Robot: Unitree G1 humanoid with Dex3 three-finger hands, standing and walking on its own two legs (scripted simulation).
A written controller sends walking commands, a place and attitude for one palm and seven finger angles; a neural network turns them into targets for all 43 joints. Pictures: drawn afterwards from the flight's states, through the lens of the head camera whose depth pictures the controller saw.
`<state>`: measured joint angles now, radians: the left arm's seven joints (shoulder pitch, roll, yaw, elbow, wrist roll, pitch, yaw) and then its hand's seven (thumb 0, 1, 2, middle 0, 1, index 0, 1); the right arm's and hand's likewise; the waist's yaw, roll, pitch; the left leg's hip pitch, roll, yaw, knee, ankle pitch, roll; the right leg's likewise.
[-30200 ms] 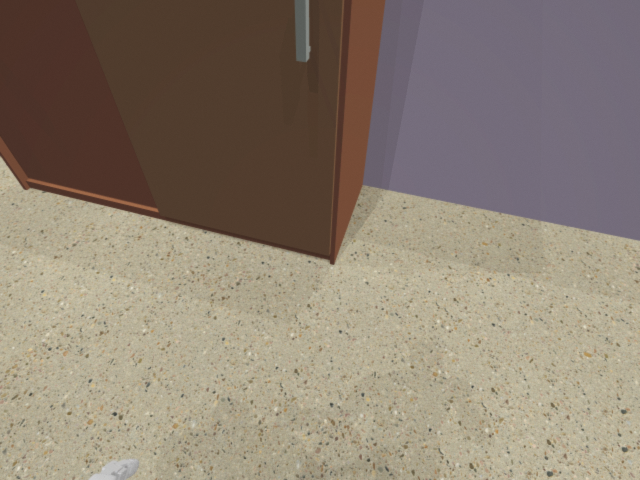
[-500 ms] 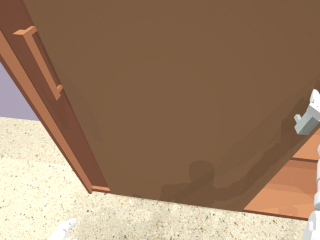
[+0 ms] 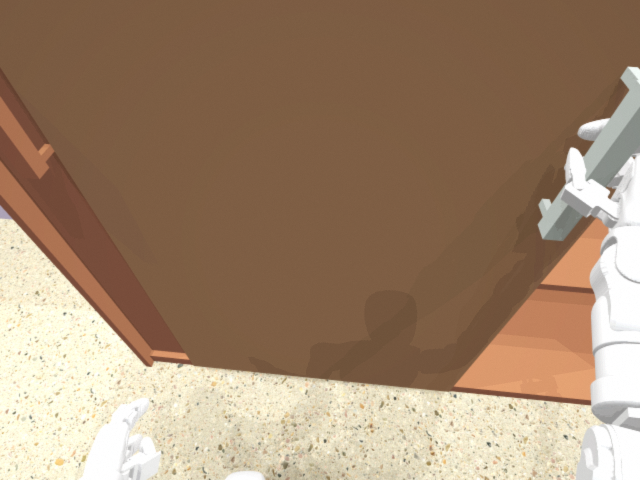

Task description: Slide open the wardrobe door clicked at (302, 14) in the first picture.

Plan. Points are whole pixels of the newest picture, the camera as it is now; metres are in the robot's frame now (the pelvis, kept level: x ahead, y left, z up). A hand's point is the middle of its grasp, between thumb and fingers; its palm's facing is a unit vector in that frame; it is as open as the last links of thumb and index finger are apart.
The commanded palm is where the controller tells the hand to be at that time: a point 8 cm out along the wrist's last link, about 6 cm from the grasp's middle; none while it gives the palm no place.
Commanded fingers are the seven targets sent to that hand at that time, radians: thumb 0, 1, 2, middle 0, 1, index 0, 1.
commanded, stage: stop walking and hold the door there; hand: right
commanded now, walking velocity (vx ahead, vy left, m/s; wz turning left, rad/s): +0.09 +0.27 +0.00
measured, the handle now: (587, 162) +0.44 -0.28 +0.18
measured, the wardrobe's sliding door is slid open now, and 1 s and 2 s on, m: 0.61 0.61 0.60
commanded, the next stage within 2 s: loosen the grip on the handle in 0.76 s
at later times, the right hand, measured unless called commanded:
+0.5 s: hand (574, 183) +0.41 -0.25 +0.18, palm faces +0.31 +0.94 -0.12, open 5.9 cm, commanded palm +0.37 -0.28 +0.17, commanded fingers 0.00 -0.90 -0.90 0.45 1.40 0.45 1.40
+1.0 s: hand (589, 179) +0.40 -0.26 +0.19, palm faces +0.30 +0.95 -0.09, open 6.8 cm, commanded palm +0.37 -0.29 +0.18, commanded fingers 0.00 0.07 -0.43 0.45 1.40 0.45 1.40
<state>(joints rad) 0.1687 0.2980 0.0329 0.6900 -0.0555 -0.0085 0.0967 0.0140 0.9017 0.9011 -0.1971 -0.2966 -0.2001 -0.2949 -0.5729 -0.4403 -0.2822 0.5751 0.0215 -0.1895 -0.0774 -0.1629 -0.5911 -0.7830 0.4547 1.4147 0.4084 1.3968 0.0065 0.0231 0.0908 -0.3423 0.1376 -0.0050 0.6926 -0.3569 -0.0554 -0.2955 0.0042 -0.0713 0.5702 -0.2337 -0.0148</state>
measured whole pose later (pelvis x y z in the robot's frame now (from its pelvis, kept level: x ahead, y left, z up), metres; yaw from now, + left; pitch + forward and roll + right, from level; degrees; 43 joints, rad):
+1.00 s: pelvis -0.03 -0.02 +0.01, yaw +1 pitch +1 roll +1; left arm 0.25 0.25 -0.01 0.70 -0.02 -0.12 0.05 0.01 0.90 0.90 -0.20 -0.30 -0.20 -0.30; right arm -0.72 -0.41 -0.36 0.77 0.01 -0.07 0.00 -0.04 -0.49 -0.69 0.46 1.41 0.41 1.41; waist 0.02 0.01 -0.02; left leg -0.26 -0.03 0.08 0.50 -0.26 0.05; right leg -0.36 -0.02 -0.09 0.48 -0.14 -0.04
